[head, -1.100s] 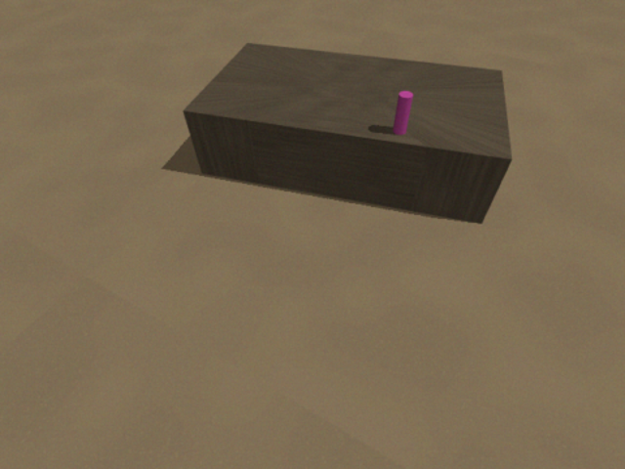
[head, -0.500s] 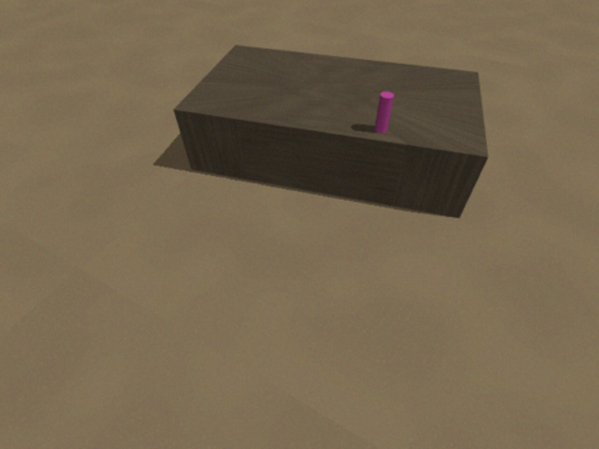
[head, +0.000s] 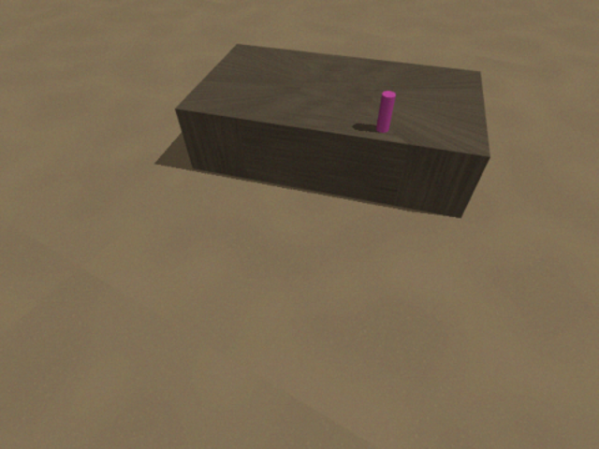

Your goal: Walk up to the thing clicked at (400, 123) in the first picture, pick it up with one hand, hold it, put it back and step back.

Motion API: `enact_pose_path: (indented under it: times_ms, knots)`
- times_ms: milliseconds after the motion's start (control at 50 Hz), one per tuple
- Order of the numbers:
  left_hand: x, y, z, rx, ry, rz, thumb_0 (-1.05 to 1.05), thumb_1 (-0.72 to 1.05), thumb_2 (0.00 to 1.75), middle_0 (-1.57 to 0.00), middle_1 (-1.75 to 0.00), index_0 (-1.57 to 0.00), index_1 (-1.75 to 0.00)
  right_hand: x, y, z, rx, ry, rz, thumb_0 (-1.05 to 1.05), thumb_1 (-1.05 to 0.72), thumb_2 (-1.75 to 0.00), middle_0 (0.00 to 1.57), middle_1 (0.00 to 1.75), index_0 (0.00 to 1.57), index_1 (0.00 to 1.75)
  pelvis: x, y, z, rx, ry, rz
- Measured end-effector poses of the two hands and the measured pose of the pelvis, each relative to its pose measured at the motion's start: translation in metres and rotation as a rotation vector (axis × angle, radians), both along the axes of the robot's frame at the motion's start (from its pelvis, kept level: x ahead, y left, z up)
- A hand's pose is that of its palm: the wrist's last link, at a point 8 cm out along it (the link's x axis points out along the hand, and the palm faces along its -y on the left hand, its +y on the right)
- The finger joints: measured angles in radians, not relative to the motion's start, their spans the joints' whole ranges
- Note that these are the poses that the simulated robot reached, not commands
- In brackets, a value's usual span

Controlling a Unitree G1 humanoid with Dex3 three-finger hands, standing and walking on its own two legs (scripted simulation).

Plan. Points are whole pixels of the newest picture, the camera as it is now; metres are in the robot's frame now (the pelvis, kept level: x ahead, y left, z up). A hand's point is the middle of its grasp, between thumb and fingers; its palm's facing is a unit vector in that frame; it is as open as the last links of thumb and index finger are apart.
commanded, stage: stand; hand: left
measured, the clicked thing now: (385, 112) +1.41 -0.33 -0.34
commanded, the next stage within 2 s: walk up in 0.02 s
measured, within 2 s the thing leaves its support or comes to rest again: neither
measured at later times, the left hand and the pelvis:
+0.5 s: hand (211, 430) +0.19 +0.16 -0.15, palm faces -0.11 -0.92 -0.38, open 7.4 cm; pelvis +0.11 -0.11 -0.02, yaw -10 degrees
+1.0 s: hand (272, 260) +0.51 +0.08 -0.15, palm faces -0.31 -0.88 -0.35, open 7.4 cm; pelvis +0.34 -0.16 -0.01, yaw -16 degrees
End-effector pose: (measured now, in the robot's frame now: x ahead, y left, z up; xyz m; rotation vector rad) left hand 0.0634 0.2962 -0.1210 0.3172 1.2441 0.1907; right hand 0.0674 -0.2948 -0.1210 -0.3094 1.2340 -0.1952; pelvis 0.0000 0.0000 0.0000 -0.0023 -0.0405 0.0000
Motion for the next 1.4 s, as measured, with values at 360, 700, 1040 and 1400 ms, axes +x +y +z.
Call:
enact_pose_path:
  times_ms: [360,700,1040,1400]
  knots:
    - [0.105,-0.038,0.014,0.088,-0.060,-0.137,0.01,0.91,0.90,-0.20,-0.30,-0.20,-0.29,-0.006,-0.141,-0.015,-0.105,-0.045,-0.154,0.00,-0.90,-0.90,0.21,0.30,0.21,0.30,0.070,-0.082,-0.032,0.017,-0.023,-0.148]
    - [0.203,-0.117,-0.011,-0.031,0.001,-0.158,0.01,0.90,0.90,-0.21,-0.30,-0.20,-0.30,0.154,-0.163,0.016,-0.063,-0.114,-0.102,0.00,-0.91,-0.90,0.20,0.30,0.20,0.30,0.202,-0.128,-0.018,-0.036,0.008,-0.201]
    - [0.481,-0.181,0.014,-0.011,-0.179,-0.390,0.01,0.91,0.90,-0.20,-0.30,-0.20,-0.29,0.211,-0.188,0.017,-0.077,-0.053,-0.281,0.00,-0.90,-0.90,0.21,0.30,0.21,0.30,0.355,-0.168,-0.014,0.022,-0.017,-0.279]
    - [0.565,-0.277,0.026,0.021,-0.131,-0.325,0.01,0.90,0.90,-0.21,-0.30,-0.20,-0.30,0.399,-0.292,-0.001,-0.012,-0.138,-0.241,0.00,-0.91,-0.90,0.20,0.30,0.20,0.30,0.493,-0.263,-0.011,0.004,-0.017,-0.313]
